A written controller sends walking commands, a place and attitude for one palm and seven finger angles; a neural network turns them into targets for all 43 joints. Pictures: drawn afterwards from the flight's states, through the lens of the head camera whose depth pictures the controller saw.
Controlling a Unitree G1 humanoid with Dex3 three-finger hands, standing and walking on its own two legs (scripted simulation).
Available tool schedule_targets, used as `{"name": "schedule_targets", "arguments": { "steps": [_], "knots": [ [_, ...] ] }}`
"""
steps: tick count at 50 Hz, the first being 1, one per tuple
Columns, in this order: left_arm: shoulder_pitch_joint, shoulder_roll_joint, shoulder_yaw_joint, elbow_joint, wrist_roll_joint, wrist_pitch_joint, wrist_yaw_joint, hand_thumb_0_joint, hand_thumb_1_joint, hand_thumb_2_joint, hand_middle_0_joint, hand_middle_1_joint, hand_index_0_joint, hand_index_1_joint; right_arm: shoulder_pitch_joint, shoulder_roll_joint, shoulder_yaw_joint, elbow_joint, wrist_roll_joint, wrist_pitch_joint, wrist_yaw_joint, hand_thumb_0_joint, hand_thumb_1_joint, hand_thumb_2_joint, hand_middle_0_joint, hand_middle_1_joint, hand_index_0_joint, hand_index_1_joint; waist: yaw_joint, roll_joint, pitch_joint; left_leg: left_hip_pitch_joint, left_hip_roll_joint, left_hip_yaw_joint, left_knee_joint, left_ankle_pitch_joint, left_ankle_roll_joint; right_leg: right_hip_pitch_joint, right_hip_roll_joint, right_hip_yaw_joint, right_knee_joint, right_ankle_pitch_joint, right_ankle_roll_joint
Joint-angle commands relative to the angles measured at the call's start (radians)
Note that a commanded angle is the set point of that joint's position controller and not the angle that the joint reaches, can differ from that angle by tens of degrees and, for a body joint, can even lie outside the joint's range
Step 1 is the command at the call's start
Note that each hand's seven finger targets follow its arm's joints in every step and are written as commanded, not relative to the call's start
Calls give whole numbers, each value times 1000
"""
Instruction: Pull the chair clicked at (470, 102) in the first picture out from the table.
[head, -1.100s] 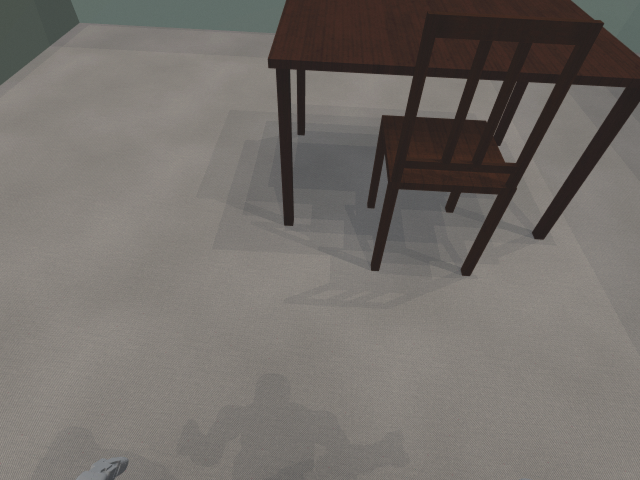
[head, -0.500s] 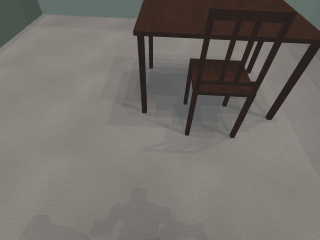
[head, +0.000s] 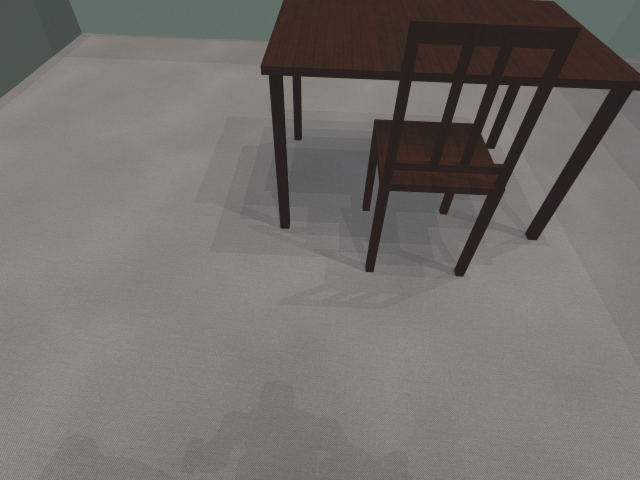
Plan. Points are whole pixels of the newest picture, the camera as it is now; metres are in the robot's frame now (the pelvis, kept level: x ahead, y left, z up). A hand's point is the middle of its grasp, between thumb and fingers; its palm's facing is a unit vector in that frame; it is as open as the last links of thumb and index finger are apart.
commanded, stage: look at it before walking up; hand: left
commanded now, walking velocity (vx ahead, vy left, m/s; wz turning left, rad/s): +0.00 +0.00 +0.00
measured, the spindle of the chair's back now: (449, 110) +1.05 -0.31 -0.06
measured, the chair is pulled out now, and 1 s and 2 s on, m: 0.00 0.00 0.00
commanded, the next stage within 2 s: walk to a spot facing it in 0.34 s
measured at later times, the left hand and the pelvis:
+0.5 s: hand out of the picture +0.08 +0.25 -0.16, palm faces -0.02 -0.94 -0.33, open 7.4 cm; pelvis +0.01 +0.00 +0.00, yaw +0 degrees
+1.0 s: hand out of the picture +0.05 +0.15 -0.17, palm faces -0.18 -0.95 -0.26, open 7.4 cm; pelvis -0.02 -0.03 -0.01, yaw -15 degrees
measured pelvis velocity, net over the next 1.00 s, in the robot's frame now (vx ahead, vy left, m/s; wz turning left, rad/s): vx -0.02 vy -0.03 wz -0.26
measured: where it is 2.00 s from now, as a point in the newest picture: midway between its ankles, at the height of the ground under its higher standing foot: outside the picture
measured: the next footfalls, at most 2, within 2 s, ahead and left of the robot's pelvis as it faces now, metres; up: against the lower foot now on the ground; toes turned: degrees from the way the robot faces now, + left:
left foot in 1.38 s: +0.06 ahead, +0.11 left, +0.00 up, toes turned -29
right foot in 1.94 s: +0.00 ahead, -0.21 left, +0.00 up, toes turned -58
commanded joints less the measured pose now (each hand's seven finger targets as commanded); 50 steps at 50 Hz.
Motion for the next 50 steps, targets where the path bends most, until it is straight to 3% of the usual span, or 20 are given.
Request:
{"name": "schedule_targets", "arguments": {
  "steps": [1, 5, 22, 24, 27, 29, 33, 35, 36, 37, 38, 39, 40, 41, 42, 43, 44, 46, 48, 50],
  "knots": [
    [-38, 209, 39, -68, 4, -26, 15, 0, 900, 900, -200, -300, -200, -300, -48, -204, -41, -63, 4, -24, -15, 0, -900, -900, 200, 300, 200, 300, 5, 9, -34, -16, 107, -97, -62, 85, 33, -15, -116, 113, -76, 62, -32],
    [-34, 209, 38, -65, 4, -27, 15, 0, 900, 900, -200, -300, -200, -300, -47, -207, -42, -64, 6, -26, -16, 0, -900, -900, 200, 300, 200, 300, 4, 5, -64, 5, 111, -97, -57, 116, 33, -1, -115, 111, -69, 102, -33],
    [-33, 209, 38, -54, 4, -28, 16, 0, 900, 900, -200, -300, -200, -300, -52, -208, -41, -58, 7, -27, -18, 0, -900, -900, 200, 300, 200, 300, 5, 4, -62, 21, 118, -93, -70, 160, 32, 19, -117, 102, -68, 161, -30],
    [-34, 207, 41, -60, 5, -20, 15, 0, 900, 900, -200, -300, -200, -300, -48, -208, -45, -60, 4, -26, -22, 0, -900, -900, 200, 300, 200, 300, 3, 18, -45, 35, 124, -72, -57, 154, 29, -13, -108, 116, -58, 178, -33],
    [24, 106, 28, -65, 4, 12, 19, 0, 900, 900, -200, -300, -200, -300, 17, -94, -32, -66, 3, -4, -28, 0, -900, -900, 200, 300, 200, 300, -2, 2, -40, 35, 132, -23, 2, 158, 12, -65, -101, 130, 2, 237, -21],
    [36, 107, 37, -91, 7, 25, 17, 0, 900, 900, -200, -300, -200, -300, 32, -102, -45, -90, 2, 7, -33, 0, -900, -900, 200, 300, 200, 300, -4, 10, -27, 28, 147, -13, 21, 146, 15, -109, -85, 139, 49, 249, -22],
    [51, 87, 51, -142, 11, 41, 6, 0, 900, 900, -200, -300, -200, -300, 27, -133, -72, -145, 0, 17, -38, 0, -900, -900, 200, 300, 200, 300, 0, 90, -18, 0, 233, -57, -8, 92, 64, -198, -18, 93, 212, 129, -5],
    [74, 63, 57, -160, 11, 48, 1, 0, 900, 900, -200, -300, -200, -300, 10, -141, -84, -170, 1, 13, -36, 0, -900, -900, 200, 300, 200, 300, 10, 187, -20, -18, 324, -94, -42, 175, 133, -238, 10, 34, 407, -153, 10],
    [80, 52, 63, -173, 12, 52, -1, 0, 900, 900, -200, -300, -200, -300, 2, -134, -88, -182, -1, 11, -35, 0, -900, -900, 200, 300, 200, 300, 13, 207, -22, -29, 361, -95, -48, 233, 168, -246, 0, 16, 489, -262, 17],
    [93, 45, 68, -180, 11, 54, -2, 0, 900, 900, -200, -300, -200, -300, -14, -128, -90, -197, -3, 10, -35, 0, -900, -900, 200, 300, 200, 300, 23, 200, -19, -53, 375, -75, -32, 262, 178, -232, -22, 25, 510, -293, 15],
    [117, 37, 73, -183, 11, 52, -5, 0, 900, 900, -200, -300, -200, -300, -38, -123, -95, -208, -6, 11, -36, 0, -900, -900, 200, 300, 200, 300, 41, 189, -24, -71, 370, -40, 14, 286, 162, -194, -44, 27, 459, -285, 10],
    [168, 31, 76, -177, 12, 46, -8, 0, 900, 900, -200, -300, -200, -300, -58, -122, -97, -216, -8, 14, -35, 0, -900, -900, 200, 300, 200, 300, 67, 166, -37, -93, 343, 16, 95, 265, 123, -126, -46, 10, 356, -207, 8],
    [228, 46, 82, -164, 17, 38, -10, 0, 900, 900, -200, -300, -200, -300, -66, -118, -99, -224, -5, 19, -33, 0, -900, -900, 200, 300, 200, 300, 94, 74, -63, -135, 282, 78, 243, 180, 65, -42, -41, 4, 200, -47, 8],
    [252, 119, 97, -162, 29, 19, 0, 0, 900, 900, -200, -300, -200, -300, -38, -54, -92, -238, 1, 30, -28, 0, -900, -900, 200, 300, 200, 300, 96, -207, -48, -269, 136, 154, 492, -124, -20, -3, -178, 250, -25, 168, -31],
    [244, 192, 107, -175, 25, 12, 15, 0, 900, 900, -200, -300, -200, -300, -38, 3, -78, -274, 4, 32, -25, 0, -900, -900, 200, 300, 200, 300, 75, -369, -19, -436, 24, 93, 693, -400, -55, -20, -365, 582, -110, 404, -135],
    [247, 172, 107, -181, 14, 18, 24, 0, 900, 900, -200, -300, -200, -300, -37, -24, -84, -267, 5, 37, -30, 0, -900, -900, 200, 300, 200, 300, 77, -241, -42, -412, 51, -15, 752, -366, -39, -19, -357, 509, -105, 339, -189],
    [201, 133, 107, -196, 13, 16, 25, 0, 900, 900, -200, -300, -200, -300, -37, -24, -87, -255, 5, 36, -27, 0, -900, -900, 200, 300, 200, 300, 57, -203, -29, -424, 67, -31, 773, -292, -36, -51, -299, 485, -120, 211, -180],
    [129, 94, 99, -217, 8, 13, 24, 0, 900, 900, -200, -300, -200, -300, -29, -25, -90, -233, 2, 33, -24, 0, -900, -900, 200, 300, 200, 300, 31, -120, -11, -418, 84, -32, 788, -186, -48, -66, -240, 416, -92, 194, -166],
    [145, 73, 96, -217, 7, 7, 19, 0, 900, 900, -200, -300, -200, -300, -12, -5, -89, -226, -1, 34, -24, 0, -900, -900, 200, 300, 200, 300, 25, -75, -45, -405, 74, -22, 757, -142, -60, -47, -204, 368, -73, 234, -159],
    [163, 73, 100, -209, 7, 5, 19, 0, 900, 900, -200, -300, -200, -300, -3, 4, -90, -221, 0, 36, -26, 0, -900, -900, 200, 300, 200, 300, 29, -73, -76, -407, 68, -20, 732, -125, -67, 0, -187, 355, -62, 253, -152]
  ]
}}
